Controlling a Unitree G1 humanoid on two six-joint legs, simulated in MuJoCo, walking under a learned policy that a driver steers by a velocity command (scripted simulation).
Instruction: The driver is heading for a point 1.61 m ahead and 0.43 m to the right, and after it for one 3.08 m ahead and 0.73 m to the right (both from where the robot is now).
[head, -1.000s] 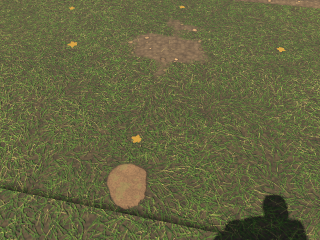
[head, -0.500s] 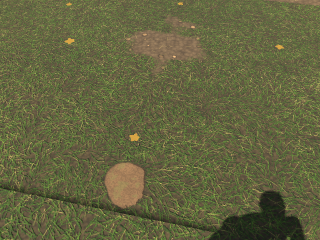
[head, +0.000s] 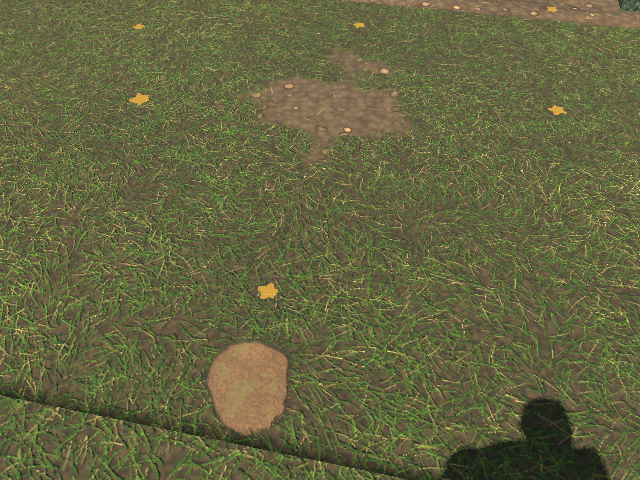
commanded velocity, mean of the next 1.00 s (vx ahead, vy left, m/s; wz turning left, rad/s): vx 0.84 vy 0.00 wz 0.00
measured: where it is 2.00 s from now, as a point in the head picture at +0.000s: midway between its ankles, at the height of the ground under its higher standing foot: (369, 225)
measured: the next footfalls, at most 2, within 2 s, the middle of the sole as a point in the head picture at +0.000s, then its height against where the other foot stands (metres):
right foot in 0.46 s outside the picture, level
left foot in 1.10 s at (311, 360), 0.17 m lower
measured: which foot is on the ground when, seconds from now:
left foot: down 0.00-0.48, up 0.50-1.00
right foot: down 0.00-0.12, up 0.14-0.44, down 0.46-1.00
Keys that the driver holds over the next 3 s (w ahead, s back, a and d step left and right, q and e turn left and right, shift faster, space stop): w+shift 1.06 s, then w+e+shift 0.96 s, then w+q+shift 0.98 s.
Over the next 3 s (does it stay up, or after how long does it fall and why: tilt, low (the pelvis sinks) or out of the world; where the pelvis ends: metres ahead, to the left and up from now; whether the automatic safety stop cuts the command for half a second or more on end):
stays up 2.30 -0.77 -0.52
